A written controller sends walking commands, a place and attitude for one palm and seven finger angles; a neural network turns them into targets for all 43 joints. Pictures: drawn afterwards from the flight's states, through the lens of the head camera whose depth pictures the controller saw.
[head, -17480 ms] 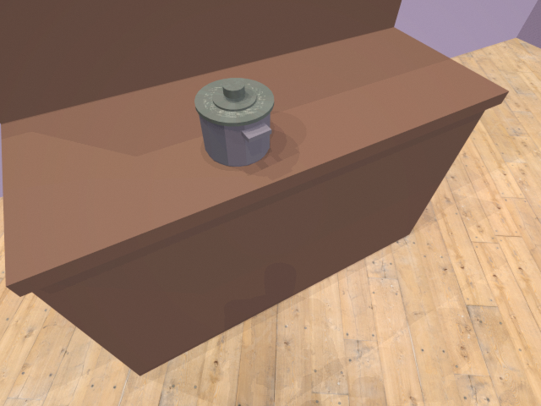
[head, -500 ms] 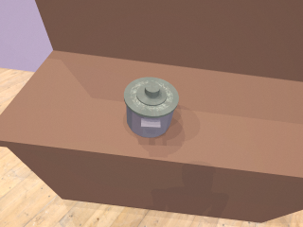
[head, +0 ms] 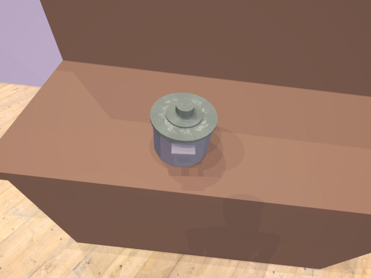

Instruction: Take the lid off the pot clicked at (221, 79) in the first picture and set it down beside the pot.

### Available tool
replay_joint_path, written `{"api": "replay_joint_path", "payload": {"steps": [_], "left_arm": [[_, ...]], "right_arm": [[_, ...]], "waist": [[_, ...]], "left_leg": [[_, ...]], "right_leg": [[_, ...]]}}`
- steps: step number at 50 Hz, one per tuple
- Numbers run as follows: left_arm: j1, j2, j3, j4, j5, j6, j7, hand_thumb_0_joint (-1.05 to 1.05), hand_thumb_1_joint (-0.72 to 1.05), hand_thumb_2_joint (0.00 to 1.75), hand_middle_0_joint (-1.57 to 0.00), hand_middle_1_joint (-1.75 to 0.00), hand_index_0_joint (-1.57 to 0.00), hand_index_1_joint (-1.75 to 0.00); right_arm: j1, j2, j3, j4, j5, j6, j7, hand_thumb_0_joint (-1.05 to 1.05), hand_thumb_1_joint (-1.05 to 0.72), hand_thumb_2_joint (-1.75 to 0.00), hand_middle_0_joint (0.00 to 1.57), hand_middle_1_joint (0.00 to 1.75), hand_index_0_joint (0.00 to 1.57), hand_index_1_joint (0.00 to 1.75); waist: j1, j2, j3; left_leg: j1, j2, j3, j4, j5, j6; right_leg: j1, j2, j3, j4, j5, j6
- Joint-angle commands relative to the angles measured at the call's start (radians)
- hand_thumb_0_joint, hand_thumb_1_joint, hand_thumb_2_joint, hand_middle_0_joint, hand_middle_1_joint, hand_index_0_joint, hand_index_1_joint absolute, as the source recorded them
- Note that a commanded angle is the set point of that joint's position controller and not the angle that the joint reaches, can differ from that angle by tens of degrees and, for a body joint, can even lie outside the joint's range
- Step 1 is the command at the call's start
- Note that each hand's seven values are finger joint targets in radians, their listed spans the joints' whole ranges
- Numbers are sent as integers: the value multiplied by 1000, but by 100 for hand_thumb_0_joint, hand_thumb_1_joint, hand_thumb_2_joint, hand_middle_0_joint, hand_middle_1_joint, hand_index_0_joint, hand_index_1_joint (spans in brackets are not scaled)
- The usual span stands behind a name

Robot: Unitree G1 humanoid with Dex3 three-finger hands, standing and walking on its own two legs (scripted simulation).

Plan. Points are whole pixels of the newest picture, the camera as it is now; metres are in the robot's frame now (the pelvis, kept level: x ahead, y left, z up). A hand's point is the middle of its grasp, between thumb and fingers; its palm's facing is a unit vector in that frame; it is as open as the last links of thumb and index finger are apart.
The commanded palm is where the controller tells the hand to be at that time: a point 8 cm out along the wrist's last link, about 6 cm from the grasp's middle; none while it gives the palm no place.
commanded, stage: shuffle to correct the standing spot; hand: left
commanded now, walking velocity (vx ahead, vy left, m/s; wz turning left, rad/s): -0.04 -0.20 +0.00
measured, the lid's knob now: (184, 107) +0.45 +0.05 +0.12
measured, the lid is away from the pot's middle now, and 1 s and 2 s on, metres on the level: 0.00 0.00 0.00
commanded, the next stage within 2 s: come to a stop and stand still in 0.46 s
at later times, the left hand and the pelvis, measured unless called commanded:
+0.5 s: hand out of the picture -0.05 +0.12 -0.19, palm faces +0.00 -0.99 -0.16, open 7.3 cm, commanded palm none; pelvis -0.01 -0.04 +0.00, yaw +0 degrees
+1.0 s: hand out of the picture -0.01 +0.10 -0.18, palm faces +0.01 -0.99 -0.12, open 7.3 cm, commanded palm none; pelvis +0.00 -0.05 +0.00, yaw -1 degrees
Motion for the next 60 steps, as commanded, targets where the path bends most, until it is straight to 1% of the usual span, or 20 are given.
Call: {"api": "replay_joint_path", "payload": {"steps": [1,5,11,15,20,21,25,26,28,30,31,33,37,39,41,44,48,51,55,60], "left_arm": [[132,56,10,-1,-4,-8,5,0,90,90,-20,-30,-20,-30],[137,46,12,3,-5,0,7,0,90,90,-20,-30,-20,-30],[138,51,17,1,-4,12,6,0,90,90,-20,-30,-20,-30],[138,51,23,-6,-2,21,3,0,90,90,-20,-30,-20,-30],[133,57,31,-28,3,30,-1,0,90,90,-20,-30,-20,-30],[133,62,31,-31,3,31,-2,0,90,90,-20,-30,-20,-30],[123,67,37,-55,5,34,-4,0,90,90,-20,-30,-20,-30],[119,74,38,-61,5,35,-5,0,90,90,-20,-30,-20,-30],[113,87,43,-76,6,36,-4,0,90,90,-20,-30,-20,-30],[93,94,36,-74,0,19,0,0,90,90,-20,-30,-20,-30],[84,99,32,-72,-4,8,4,0,90,90,-20,-30,-20,-30],[69,97,26,-67,-5,-5,8,0,90,90,-20,-30,-20,-30],[87,83,22,-48,-12,-21,10,0,90,90,-20,-30,-20,-30],[106,76,22,-36,-16,-28,12,0,90,90,-20,-30,-20,-30],[108,88,26,-40,-21,-28,13,0,90,90,-20,-30,-20,-30],[106,86,30,-49,-19,-29,16,0,90,90,-20,-30,-20,-30],[90,71,26,-57,-16,-22,17,0,90,90,-20,-30,-20,-30],[85,59,20,-54,-14,-18,13,0,90,90,-20,-30,-20,-30],[81,45,15,-48,-9,-10,9,0,90,90,-20,-30,-20,-30],[88,46,12,-37,-5,-3,0,0,90,90,-20,-30,-20,-30]], "right_arm": [[61,-98,-18,-23,2,-22,-2,0,-90,-90,20,30,20,30],[52,-103,-26,-19,1,-18,-9,0,-90,-90,20,30,20,30],[36,-108,-39,-21,0,-5,-13,0,-90,-90,20,30,20,30],[29,-122,-49,-25,-4,6,-16,0,-90,-90,20,30,20,30],[21,-136,-61,-37,-9,17,-18,0,-90,-90,20,30,20,30],[16,-135,-63,-38,-9,18,-17,0,-90,-90,20,30,20,30],[9,-136,-68,-55,-14,28,-16,0,-90,-90,20,30,20,30],[12,-129,-69,-54,-14,30,-15,0,-90,-90,20,30,20,30],[6,-115,-66,-67,-14,35,-15,0,-90,-90,20,30,20,30],[15,-61,-46,-66,-13,33,-11,0,-90,-90,20,30,20,30],[20,-33,-37,-62,-9,32,-9,0,-90,-90,20,30,20,30],[21,-23,-26,-49,-9,30,-6,0,-90,-90,20,30,20,30],[44,-27,-7,-23,-1,12,-11,0,-90,-90,20,30,20,30],[51,-37,-3,-17,4,2,-18,0,-90,-90,20,30,20,30],[45,-55,-5,-18,7,-7,-21,0,-90,-90,20,30,20,30],[39,-66,-10,-35,11,-7,-23,0,-90,-90,20,30,20,30],[36,-76,-15,-41,11,-9,-20,0,-90,-90,20,30,20,30],[33,-79,-15,-30,8,-15,-15,0,-90,-90,20,30,20,30],[31,-81,-13,-27,1,-12,-9,0,-90,-90,20,30,20,30],[29,-93,-20,-29,-8,-4,-1,0,-90,-90,20,30,20,30]], "waist": [[1,32,13],[-4,88,15],[-8,65,12],[-13,110,-2],[-15,105,0],[-12,76,1],[-19,79,7],[-16,41,16],[-21,-5,22],[-30,-59,1],[-31,-83,10],[-34,-42,71],[-15,34,121],[-3,75,60],[6,92,-15],[4,33,-67],[-2,16,-64],[0,22,-46],[-8,41,6],[-8,108,62]], "left_leg": [[48,187,-207,-148,44,-9],[71,208,-223,-157,88,-7],[55,234,-224,-127,114,-2],[52,248,-230,-125,59,0],[-5,256,-225,-98,13,1],[-17,257,-219,-87,10,0],[-49,235,-187,-39,-50,-15],[-78,226,-175,-21,-67,-21],[-97,177,-114,64,-94,-43],[-64,112,-31,162,-92,-75],[-53,96,-22,195,-114,-85],[-32,104,-31,216,-100,-91],[-32,136,-53,72,57,-84],[-4,152,-63,24,173,-77],[20,158,-64,27,273,-72],[57,169,-73,11,318,-68],[94,187,-98,-9,365,-53],[93,201,-124,-42,335,-35],[54,202,-154,-104,120,-24],[-29,210,-207,-203,-215,-23]], "right_leg": [[-62,-52,26,-55,76,-55],[-84,-46,16,-43,72,-43],[-85,-38,3,-36,85,-41],[-111,-29,1,-8,65,-43],[-111,-17,7,17,70,-52],[-102,-15,5,14,80,-55],[-130,-20,40,15,84,-70],[-113,-21,51,-2,79,-74],[-135,-56,115,-45,58,-97],[-142,-118,186,-119,49,-125],[-151,-144,215,-172,34,-124],[-207,-158,234,-210,48,-114],[-119,-105,162,-133,325,-63],[-35,-92,126,-72,528,-34],[37,-89,109,-42,618,-29],[48,-99,104,-13,652,-37],[1,-87,98,-13,521,-56],[-18,-65,81,-41,323,-66],[-57,-47,70,-75,124,-63],[-75,-30,40,-71,9,-59]]}}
